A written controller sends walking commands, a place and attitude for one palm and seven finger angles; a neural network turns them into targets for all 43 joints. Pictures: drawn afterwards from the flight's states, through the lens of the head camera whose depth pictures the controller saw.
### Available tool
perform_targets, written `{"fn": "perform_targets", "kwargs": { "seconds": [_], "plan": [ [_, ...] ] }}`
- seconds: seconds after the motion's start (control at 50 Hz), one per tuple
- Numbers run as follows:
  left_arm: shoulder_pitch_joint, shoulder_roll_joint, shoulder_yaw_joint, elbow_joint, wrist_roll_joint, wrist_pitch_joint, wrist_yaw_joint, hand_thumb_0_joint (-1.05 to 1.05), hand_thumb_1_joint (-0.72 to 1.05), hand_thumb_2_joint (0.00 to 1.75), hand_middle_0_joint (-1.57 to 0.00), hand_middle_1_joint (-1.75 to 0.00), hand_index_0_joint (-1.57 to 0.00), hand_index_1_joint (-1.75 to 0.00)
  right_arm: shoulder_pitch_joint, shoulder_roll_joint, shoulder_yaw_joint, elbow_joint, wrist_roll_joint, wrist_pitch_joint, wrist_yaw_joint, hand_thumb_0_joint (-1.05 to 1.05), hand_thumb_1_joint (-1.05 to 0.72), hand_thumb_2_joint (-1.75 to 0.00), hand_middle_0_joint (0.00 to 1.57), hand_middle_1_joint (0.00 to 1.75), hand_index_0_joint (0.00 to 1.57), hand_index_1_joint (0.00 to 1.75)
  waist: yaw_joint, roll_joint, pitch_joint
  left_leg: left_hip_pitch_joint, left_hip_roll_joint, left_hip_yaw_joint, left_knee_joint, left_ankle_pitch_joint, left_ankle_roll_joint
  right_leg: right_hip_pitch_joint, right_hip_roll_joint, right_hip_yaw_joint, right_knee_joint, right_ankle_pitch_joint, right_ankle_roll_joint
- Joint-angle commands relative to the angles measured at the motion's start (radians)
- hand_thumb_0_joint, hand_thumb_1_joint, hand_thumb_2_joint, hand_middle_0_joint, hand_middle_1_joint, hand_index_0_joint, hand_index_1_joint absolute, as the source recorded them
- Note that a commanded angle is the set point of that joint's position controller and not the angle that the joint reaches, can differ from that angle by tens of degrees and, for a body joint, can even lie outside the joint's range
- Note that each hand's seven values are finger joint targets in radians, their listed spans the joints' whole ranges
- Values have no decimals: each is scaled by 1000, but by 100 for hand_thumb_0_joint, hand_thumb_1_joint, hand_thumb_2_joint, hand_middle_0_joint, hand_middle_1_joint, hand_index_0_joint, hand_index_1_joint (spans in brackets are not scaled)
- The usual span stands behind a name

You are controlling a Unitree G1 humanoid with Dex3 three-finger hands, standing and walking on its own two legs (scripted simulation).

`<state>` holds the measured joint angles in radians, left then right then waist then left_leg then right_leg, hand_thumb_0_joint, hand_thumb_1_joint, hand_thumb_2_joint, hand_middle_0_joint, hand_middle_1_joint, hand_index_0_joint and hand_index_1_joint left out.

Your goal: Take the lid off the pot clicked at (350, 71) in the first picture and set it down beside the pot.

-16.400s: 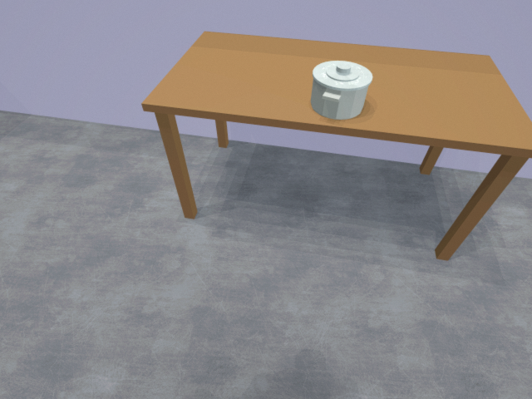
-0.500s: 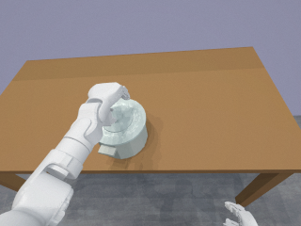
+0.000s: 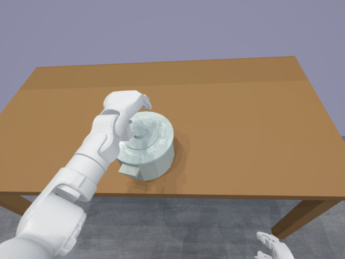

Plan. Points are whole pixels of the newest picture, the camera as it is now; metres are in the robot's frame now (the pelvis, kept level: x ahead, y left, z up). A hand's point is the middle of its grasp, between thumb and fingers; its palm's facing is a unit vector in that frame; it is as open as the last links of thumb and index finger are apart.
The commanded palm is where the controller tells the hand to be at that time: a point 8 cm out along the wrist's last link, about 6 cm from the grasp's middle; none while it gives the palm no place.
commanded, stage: move the open hand above the knob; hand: left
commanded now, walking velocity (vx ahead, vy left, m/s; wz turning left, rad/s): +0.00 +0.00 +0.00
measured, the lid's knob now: (139, 131) +0.45 +0.11 +0.01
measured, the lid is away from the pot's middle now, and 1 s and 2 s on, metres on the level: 0.00 0.00 0.00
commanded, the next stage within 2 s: lower the open fingers around the knob in 0.10 s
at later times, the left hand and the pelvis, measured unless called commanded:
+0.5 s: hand (133, 128) +0.42 +0.12 +0.06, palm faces -0.31 -0.04 -0.95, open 10.1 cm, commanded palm +0.41 +0.12 +0.12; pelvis +0.00 +0.00 +0.00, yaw +0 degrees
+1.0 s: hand (132, 134) +0.42 +0.12 +0.04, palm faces -0.31 -0.05 -0.95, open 10.1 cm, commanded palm +0.40 +0.12 +0.10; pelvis +0.00 -0.01 +0.00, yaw -1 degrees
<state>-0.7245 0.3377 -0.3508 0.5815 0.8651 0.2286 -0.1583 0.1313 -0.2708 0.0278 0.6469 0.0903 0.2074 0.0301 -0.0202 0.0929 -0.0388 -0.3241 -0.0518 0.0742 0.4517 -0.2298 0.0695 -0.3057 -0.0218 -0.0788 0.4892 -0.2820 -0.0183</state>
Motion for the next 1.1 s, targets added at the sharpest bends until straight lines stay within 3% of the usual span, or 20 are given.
{"fn": "perform_targets", "kwargs": {
  "seconds": [0.0, 0.08, 0.14, 0.24, 0.3, 0.36, 0.46, 0.56, 0.58, 0.62, 0.66, 0.7, 0.76, 0.84, 0.9, 0.92, 0.94, 1.0, 1.06, 1.08],
  "plan": [
    [-410, 165, 95, -156, 20, 23, 36, 0, -26, 133, -82, -8, -82, -8, -97, -98, -32, -137, 4, -33, 7, 0, -90, -90, 20, 30, 20, 30, -6, -133, -361, 201, 45, -102, -7, 338, -6, 95, 12, 49, -24, 375, -19],
    [-554, 184, 94, -247, 22, 29, 32, 0, -26, 133, -82, -8, -82, -8, -104, -95, -36, -139, 0, -33, -2, 0, -90, -90, 20, 30, 20, 30, -20, -130, -400, 231, 42, -114, -4, 324, 1, 97, 9, 52, -31, 363, -22],
    [-534, 203, 112, -210, 21, 23, 34, 0, -26, 133, -82, -8, -82, -8, -85, -92, -32, -131, -1, -43, -13, 0, -90, -90, 20, 30, 20, 30, -17, -104, -413, 250, 40, -115, -7, 319, 1, 99, 12, 53, -30, 354, -22],
    [-423, 140, 79, 36, 15, 36, 28, 0, -26, 133, -82, -8, -82, -8, -63, -98, -20, -108, 7, -38, -22, 0, -90, -90, 20, 30, 20, 30, -17, -175, -261, 139, 41, -91, -33, 199, -8, 55, 14, 48, -48, 271, -15],
    [-527, 110, 42, -129, 15, 12, 13, 0, -26, 133, -82, -8, -82, -8, -79, -96, -33, -137, -2, -39, -19, 0, -90, -90, 20, 30, 20, 30, -25, -116, -383, 210, 36, -101, -16, 260, 1, 88, 6, 58, -38, 319, -20],
    [-541, 172, 87, -214, 23, -22, 13, 0, -26, 133, -82, -8, -82, -8, -65, -93, -40, -143, -8, -46, -19, 0, -90, -90, 20, 30, 20, 30, -27, -54, -478, 303, 40, -119, 15, 385, 3, 92, 9, 61, -25, 390, -23],
    [-444, 148, 94, 42, 26, -24, 52, 0, -26, 133, -82, -8, -82, -8, -25, -100, -27, -94, 2, -35, -29, 0, -90, -90, 20, 30, 20, 30, -23, -161, -273, 147, 43, -96, -19, 234, -4, 32, 20, 46, -41, 298, -19],
    [-491, 158, 101, -185, 36, -38, 79, 0, -26, 133, -82, -8, -82, -8, -47, -95, -46, -130, -10, -45, -19, 0, -90, -90, 20, 30, 20, 30, -10, -53, -486, 270, 43, -108, 18, 410, 2, 109, 10, 64, -15, 430, -26],
    [-456, 150, 106, -199, 31, -43, 79, 0, -26, 133, -82, -8, -82, -8, -50, -90, -50, -141, -14, -49, -16, 0, -90, -90, 20, 30, 20, 30, -10, -75, -500, 276, 44, -111, 34, 467, 8, 119, 10, 67, -16, 464, -23],
    [-330, 191, 148, -83, 30, -35, 89, 0, -26, 133, -82, -8, -82, -8, -31, -98, -42, -125, -8, -47, -13, 0, -90, -90, 20, 30, 20, 30, -3, -120, -438, 219, 44, -100, 31, 422, 4, 125, 16, 65, -16, 463, -17],
    [-295, 130, 100, 65, 29, -15, 91, 0, -26, 133, -82, -8, -82, -8, -26, -103, -32, -102, 3, -38, -17, 0, -90, -90, 20, 30, 20, 30, -17, -189, -297, 125, 45, -82, 7, 302, -5, 66, 23, 52, -26, 395, -14],
    [-370, 135, 91, -13, 32, -11, 92, 0, -26, 133, -82, -8, -82, -8, -39, -108, -40, -109, 0, -31, -18, 0, -90, -90, 20, 30, 20, 30, -19, -164, -320, 126, 42, -70, 4, 288, 1, 86, 16, 64, -28, 402, -16],
    [-468, 155, 94, -227, 27, -33, 86, 0, -26, 133, -82, -8, -82, -8, -51, -97, -54, -135, -9, -42, -19, 0, -90, -90, 20, 30, 20, 30, -24, -68, -491, 252, 34, -90, 39, 400, 15, 128, 10, 79, -17, 487, -18],
    [-304, 134, 98, 60, 24, -33, 81, 0, -26, 133, -82, -8, -82, -8, -15, -104, -38, -96, 4, -29, -26, 0, -90, -90, 20, 30, 20, 30, -30, -169, -292, 130, 44, -79, 20, 283, 0, 41, 23, 56, -24, 375, -14],
    [-433, 184, 123, -98, 33, -52, 91, 0, -26, 133, -82, -8, -82, -8, -39, -104, -47, -117, -5, -27, -31, 0, -90, -90, 20, 30, 20, 30, -19, -100, -394, 173, 39, -76, 21, 302, 8, 95, 11, 77, -22, 409, -20],
    [-414, 151, 98, -78, 40, -46, 96, 0, -26, 133, -82, -8, -82, -8, -41, -95, -46, -117, -3, -29, -29, 0, -90, -90, 20, 30, 20, 30, -22, -93, -417, 195, 36, -82, 30, 335, 7, 90, 15, 70, -10, 420, -21],
    [-378, 98, 67, -57, 33, -41, 95, 0, -26, 133, -82, -8, -82, -8, -38, -91, -48, -119, -3, -31, -26, 0, -90, -90, 20, 30, 20, 30, -27, -80, -396, 197, 38, -82, 36, 345, 5, 65, 15, 65, -12, 416, -21],
    [-314, 122, 100, 26, 25, -37, 95, 0, -26, 133, -82, -8, -82, -8, -26, -99, -46, -112, -1, -24, -22, 0, -90, -90, 20, 30, 20, 30, -22, -156, -348, 152, 46, -82, 33, 322, 3, 61, 20, 61, -13, 399, -18],
    [-440, 171, 117, -46, 32, -41, 99, 0, -26, 133, -82, -8, -82, -8, -36, -103, -46, -110, -1, -19, -32, 0, -90, -90, 20, 30, 20, 30, -27, -143, -383, 153, 39, -75, 24, 275, 8, 86, 14, 75, -23, 397, -17],
    [-440, 137, 93, -36, 32, -41, 97, 0, -26, 133, -82, -8, -82, -8, -43, -99, -47, -116, -3, -21, -33, 0, -90, -90, 20, 30, 20, 30, -32, -147, -381, 152, 36, -76, 29, 289, 10, 82, 12, 73, -20, 404, -19]
  ]
}}
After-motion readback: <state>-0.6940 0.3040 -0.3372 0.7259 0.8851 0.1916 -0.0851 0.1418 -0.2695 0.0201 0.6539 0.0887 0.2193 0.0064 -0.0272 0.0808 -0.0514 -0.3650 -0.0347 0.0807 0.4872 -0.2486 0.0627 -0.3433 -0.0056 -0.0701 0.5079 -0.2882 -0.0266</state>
